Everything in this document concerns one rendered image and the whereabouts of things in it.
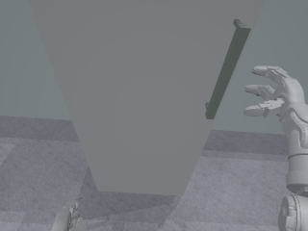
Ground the fridge door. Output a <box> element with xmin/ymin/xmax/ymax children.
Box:
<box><xmin>27</xmin><ymin>0</ymin><xmax>267</xmax><ymax>196</ymax></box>

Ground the right robot upper arm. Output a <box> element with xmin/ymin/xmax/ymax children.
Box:
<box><xmin>277</xmin><ymin>194</ymin><xmax>308</xmax><ymax>231</ymax></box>

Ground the right robot hand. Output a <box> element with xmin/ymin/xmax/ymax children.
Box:
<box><xmin>244</xmin><ymin>65</ymin><xmax>305</xmax><ymax>118</ymax></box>

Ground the left robot hand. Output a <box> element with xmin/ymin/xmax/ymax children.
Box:
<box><xmin>50</xmin><ymin>197</ymin><xmax>87</xmax><ymax>231</ymax></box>

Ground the robot right forearm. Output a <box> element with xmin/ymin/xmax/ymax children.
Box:
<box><xmin>279</xmin><ymin>103</ymin><xmax>308</xmax><ymax>197</ymax></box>

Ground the handle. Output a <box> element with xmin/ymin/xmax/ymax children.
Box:
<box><xmin>205</xmin><ymin>18</ymin><xmax>251</xmax><ymax>119</ymax></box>

